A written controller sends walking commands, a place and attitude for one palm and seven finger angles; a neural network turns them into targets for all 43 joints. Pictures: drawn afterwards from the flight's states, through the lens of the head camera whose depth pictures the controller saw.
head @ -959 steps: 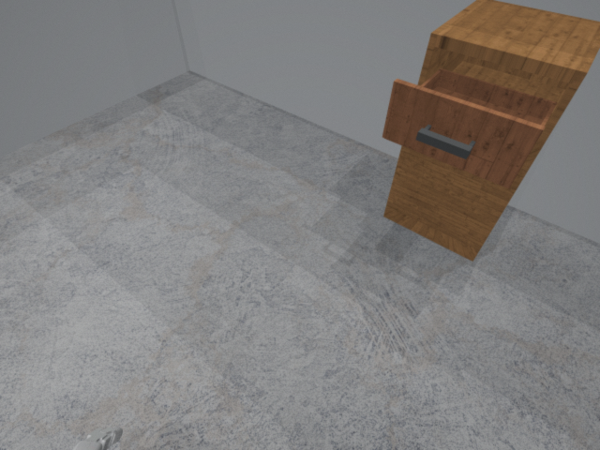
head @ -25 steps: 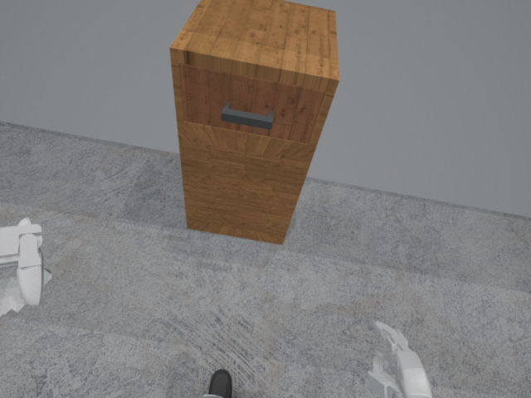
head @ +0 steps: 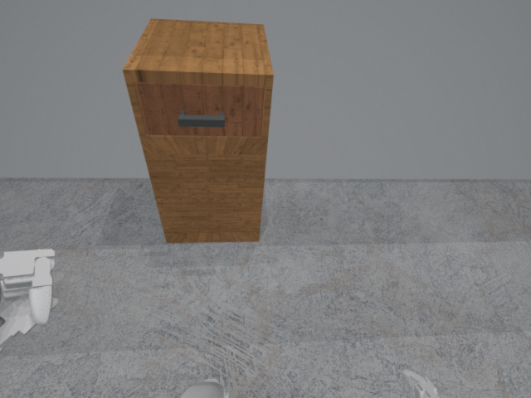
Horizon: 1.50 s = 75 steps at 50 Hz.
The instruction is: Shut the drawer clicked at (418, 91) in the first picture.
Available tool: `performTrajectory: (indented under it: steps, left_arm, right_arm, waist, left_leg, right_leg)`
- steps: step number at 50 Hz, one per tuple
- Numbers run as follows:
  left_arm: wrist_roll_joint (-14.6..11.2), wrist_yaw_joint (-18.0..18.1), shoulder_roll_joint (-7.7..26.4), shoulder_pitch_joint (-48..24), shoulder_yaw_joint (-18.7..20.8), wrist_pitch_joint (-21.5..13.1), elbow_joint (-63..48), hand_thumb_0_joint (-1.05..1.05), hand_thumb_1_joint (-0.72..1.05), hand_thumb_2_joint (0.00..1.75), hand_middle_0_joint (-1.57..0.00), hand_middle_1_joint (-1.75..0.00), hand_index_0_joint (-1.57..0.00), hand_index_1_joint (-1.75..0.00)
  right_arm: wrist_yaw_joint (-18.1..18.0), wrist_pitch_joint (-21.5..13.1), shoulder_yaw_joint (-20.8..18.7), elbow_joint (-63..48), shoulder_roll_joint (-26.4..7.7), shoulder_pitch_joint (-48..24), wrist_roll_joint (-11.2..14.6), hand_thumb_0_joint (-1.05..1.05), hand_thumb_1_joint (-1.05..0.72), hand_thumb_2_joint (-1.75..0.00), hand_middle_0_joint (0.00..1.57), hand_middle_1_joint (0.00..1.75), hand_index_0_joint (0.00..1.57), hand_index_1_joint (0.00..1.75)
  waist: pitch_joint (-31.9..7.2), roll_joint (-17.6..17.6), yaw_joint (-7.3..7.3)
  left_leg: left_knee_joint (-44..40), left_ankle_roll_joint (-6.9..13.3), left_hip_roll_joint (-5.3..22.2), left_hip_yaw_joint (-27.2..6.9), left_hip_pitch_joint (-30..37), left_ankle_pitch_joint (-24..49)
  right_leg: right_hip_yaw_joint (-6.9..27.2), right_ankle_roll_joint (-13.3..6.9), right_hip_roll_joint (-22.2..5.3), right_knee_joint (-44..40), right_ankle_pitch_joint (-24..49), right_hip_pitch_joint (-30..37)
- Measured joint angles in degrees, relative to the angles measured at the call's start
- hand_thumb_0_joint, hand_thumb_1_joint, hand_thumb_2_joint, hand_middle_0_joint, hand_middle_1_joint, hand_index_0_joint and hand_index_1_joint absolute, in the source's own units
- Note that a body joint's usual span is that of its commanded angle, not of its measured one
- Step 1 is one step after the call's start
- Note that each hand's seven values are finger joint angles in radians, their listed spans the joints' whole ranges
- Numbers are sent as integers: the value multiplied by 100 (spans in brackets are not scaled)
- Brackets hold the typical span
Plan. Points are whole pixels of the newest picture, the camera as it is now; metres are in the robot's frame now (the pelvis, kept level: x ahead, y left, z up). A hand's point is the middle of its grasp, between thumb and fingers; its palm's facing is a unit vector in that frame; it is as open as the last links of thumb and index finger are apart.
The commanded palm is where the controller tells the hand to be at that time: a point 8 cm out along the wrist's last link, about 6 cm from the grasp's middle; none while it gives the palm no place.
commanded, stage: stop stepping back and stand still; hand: left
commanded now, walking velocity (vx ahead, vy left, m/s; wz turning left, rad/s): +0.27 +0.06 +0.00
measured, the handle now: (202, 117) +0.92 +0.21 -0.07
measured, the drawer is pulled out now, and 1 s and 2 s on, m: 0.00 0.00 0.00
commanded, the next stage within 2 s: let the arm hang, fingers relaxed in 0.96 s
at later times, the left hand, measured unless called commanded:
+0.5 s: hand (22, 301) +0.17 +0.25 +0.18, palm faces +0.39 -0.77 -0.51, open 3.2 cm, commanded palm +0.12 +0.29 +0.18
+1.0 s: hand (34, 270) +0.22 +0.26 +0.16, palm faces +0.33 -0.80 -0.51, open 3.2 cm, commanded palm +0.16 +0.30 +0.18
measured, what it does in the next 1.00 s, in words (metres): steps on the spot: left foot, then left foot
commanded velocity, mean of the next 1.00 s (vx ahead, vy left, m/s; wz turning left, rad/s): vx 0.03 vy -0.01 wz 0.00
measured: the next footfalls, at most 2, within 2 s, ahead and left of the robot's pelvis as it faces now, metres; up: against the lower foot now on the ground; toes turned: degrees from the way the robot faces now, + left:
left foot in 0.18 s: +0.04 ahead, +0.16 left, +0.00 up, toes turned +5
left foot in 0.62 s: +0.07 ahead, +0.13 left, +0.00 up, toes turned +6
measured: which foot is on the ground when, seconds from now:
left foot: up 0.00-0.16, down 0.18-0.38, up 0.40-0.60, down 0.62-1.00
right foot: down 0.00-1.00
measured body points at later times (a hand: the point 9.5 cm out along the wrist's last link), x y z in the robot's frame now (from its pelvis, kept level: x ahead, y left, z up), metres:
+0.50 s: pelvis +0.00 +0.01 +0.00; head +0.01 +0.00 +0.45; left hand +0.15 +0.29 +0.20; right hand +0.15 -0.21 -0.10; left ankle -0.01 +0.13 -0.70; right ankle +0.02 -0.07 -0.73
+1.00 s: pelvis +0.03 +0.02 +0.01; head +0.06 +0.02 +0.46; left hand +0.19 +0.30 +0.19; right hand +0.22 -0.20 -0.07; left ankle +0.03 +0.13 -0.73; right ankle +0.02 -0.07 -0.73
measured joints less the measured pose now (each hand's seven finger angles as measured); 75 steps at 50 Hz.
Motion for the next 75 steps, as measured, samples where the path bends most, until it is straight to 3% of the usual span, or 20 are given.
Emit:
performTrajectory:
  steps: [3, 6, 9, 14, 17, 19, 22, 25, 31, 34, 40, 45, 53, 55, 57, 60, 63, 67, 69, 75]
  left_arm:
    - [97, 7, -2, 67, -4, -226, -46, 1, 88, 90, -141, -160, -141, -160]
    - [130, 150, -66, -304, 96, -332, 361, 1, 88, 90, -141, -160, -141, -160]
    - [112, 296, -230, -794, 101, -301, 736, 1, 88, 90, -141, -160, -141, -160]
    - [138, 281, -326, -982, 60, -180, 958, 1, 89, 90, -141, -160, -141, -160]
    - [134, 223, -166, -634, 28, -150, 601, 1, 89, 90, -141, -160, -141, -160]
    - [126, 209, -8, -351, 104, -207, 331, 1, 89, 90, -141, -160, -141, -160]
    - [115, 165, 11, -299, 32, -244, 278, 1, 88, 90, -141, -160, -141, -160]
    - [96, 186, -154, -308, 26, -272, 483, 1, 88, 90, -141, -160, -141, -160]
    - [49, 267, -325, -327, 15, -256, 700, 1, 88, 90, -141, -160, -141, -160]
    - [73, 251, -363, -502, -98, -198, 698, 1, 88, 90, -141, -160, -141, -160]
    - [98, 204, -209, -571, -51, -266, 485, 1, 88, 90, -141, -160, -141, -160]
    - [-21, 165, -94, -312, 45, -294, 457, 1, 88, 90, -141, -160, -141, -160]
    - [-75, 144, -188, -165, -70, -110, 659, 1, 88, 90, -141, -160, -141, -160]
    - [128, -112, -127, -699, -465, -154, 1545, 0, 89, 90, -141, -160, -141, -160]
    - [270, -382, -249, -1387, -988, 278, 2983, 0, 89, 90, -139, -159, -140, -159]
    - [393, -571, -615, -2068, -1530, 912, 5171, 0, 90, 90, -135, -154, -135, -154]
    - [431, -634, -897, -2337, -1890, 1225, 6722, 0, 90, 90, -127, -147, -127, -146]
    - [425, -568, -1233, -2421, -2168, 1325, 8030, 1, 90, 90, -114, -134, -114, -133]
    - [430, -456, -1166, -2450, -2096, 1282, 8459, 1, 90, 90, -106, -130, -107, -125]
    - [312, -563, -1101, -2327, -2130, 1186, 9444, 1, 90, 90, -84, -105, -84, -101]
  right_arm:
    - [-65, 46, -75, 160, -8, 200, -6, 2, -90, -90, 20, 30, 20, 30]
    - [-200, -66, -104, 231, -36, 268, 3, 2, -90, -90, 20, 30, 20, 30]
    - [-312, -268, -110, 150, -172, 191, 1, 2, -90, -90, 20, 30, 20, 30]
    - [-192, -435, -1, 59, 145, -154, -10, 2, -90, -90, 20, 30, 20, 30]
    - [-51, -462, 158, -83, 350, -158, 11, 1, -90, -90, 20, 30, 20, 30]
    - [11, -410, 243, -168, 426, -180, 21, 1, -90, -90, 20, 30, 20, 30]
    - [45, -229, 200, -41, 380, -267, 33, 1, -90, -90, 21, 30, 20, 30]
    - [45, -81, 140, 103, 253, -297, 49, 1, -90, -90, 21, 30, 20, 30]
    - [-113, -145, 31, 14, -24, -305, 49, 2, -90, -90, 21, 30, 20, 30]
    - [-155, -162, -15, 17, -24, -400, 66, 2, -90, -90, 20, 30, 20, 30]
    - [-114, -263, 33, -258, 43, -614, 82, 1, -90, -90, 20, 30, 20, 30]
    - [-42, -129, 64, -387, 120, -754, 122, 1, -90, -90, 20, 30, 20, 30]
    - [-100, 61, 74, -336, 106, -625, 132, 1, -90, -90, 20, 30, 20, 30]
    - [142, -121, -9, -40, -94, -627, 148, 1, -90, -90, 20, 30, 20, 30]
    - [316, -1, -60, 295, -355, -730, 121, 1, -90, -90, 20, 30, 20, 30]
    - [386, 242, -83, 651, -514, -815, 35, 1, -90, -90, 20, 30, 20, 30]
    - [392, 393, -36, 878, -424, -708, -37, 1, -90, -90, 20, 30, 20, 30]
    - [364, 489, 70, 1279, -217, -444, -88, 1, -91, -90, 20, 30, 20, 30]
    - [336, 517, 105, 1515, -103, -297, -82, 1, -91, -90, 20, 30, 20, 30]
    - [259, 596, 78, 2103, 59, -28, -56, 1, -91, -90, 20, 30, 20, 30]
  waist:
    - [-319, -74, 151]
    - [-498, -60, 233]
    - [-424, 140, 164]
    - [-94, 92, -17]
    - [15, 179, -47]
    - [84, 214, 20]
    - [166, 395, 117]
    - [138, 400, 220]
    - [210, 405, 214]
    - [269, 214, 312]
    - [289, 250, 204]
    - [282, 369, 119]
    - [248, 414, 170]
    - [167, 539, 247]
    - [73, 735, 299]
    - [19, 848, 219]
    - [136, 616, 97]
    - [353, 233, 68]
    - [439, 119, 119]
    - [526, 238, 225]
  left_leg:
    - [287, 39, 234, 7, 119, 6]
    - [-849, 156, 456, 39, 868, -164]
    - [-2354, 244, 530, -19, 1784, -128]
    - [-2411, 20, 337, 17, 1879, 240]
    - [-2433, -52, 402, -67, 1886, 256]
    - [-2141, -81, 473, -66, 1751, 90]
    - [-1112, 32, 426, -254, 1329, -572]
    - [-610, 56, 263, -159, 1116, -530]
    - [-2547, 214, 295, -6, 1830, 379]
    - [-2590, 213, 213, 100, 1960, 352]
    - [-2749, 178, 242, 78, 1971, 377]
    - [-2767, 159, 302, 114, 1957, 350]
    - [-2872, 193, 279, 163, 2045, 381]
    - [-2673, 221, 238, 93, 1828, 366]
    - [-2437, 273, 192, 65, 1630, 271]
    - [-2211, 347, 130, 83, 1484, 190]
    - [-2208, 358, 79, 108, 1540, 205]
    - [-2451, 345, 85, 87, 1693, 355]
    - [-2607, 326, 107, 41, 1750, 459]
    - [-2968, 336, 115, 2, 1909, 665]
  right_leg:
    - [-53, 43, -89, -154, -118, -60]
    - [-156, 64, -199, -179, -184, -154]
    - [-285, 204, -269, 143, -64, -321]
    - [83, 460, -214, 1439, -919, -759]
    - [-35, 499, -143, 751, -668, -529]
    - [-69, 353, -86, 226, -78, -372]
    - [-201, 39, 19, 210, 29, -346]
    - [-173, 27, -23, -106, 85, -181]
    - [-233, 146, -30, -114, -34, 10]
    - [-123, 258, -120, -86, -105, 90]
    - [-141, 205, -68, -421, 30, 184]
    - [-99, 199, -3, -574, 99, 210]
    - [-49, 242, -20, -660, 138, 277]
    - [-120, 268, -74, -472, 99, 99]
    - [-152, 286, -137, -208, -19, -97]
    - [-140, 319, -219, 99, -147, -275]
    - [-115, 322, -277, 226, -196, -277]
    - [-136, 323, -253, -16, -47, -120]
    - [-183, 306, -216, -240, 80, -20]
    - [-221, 315, -171, -777, 376, 228]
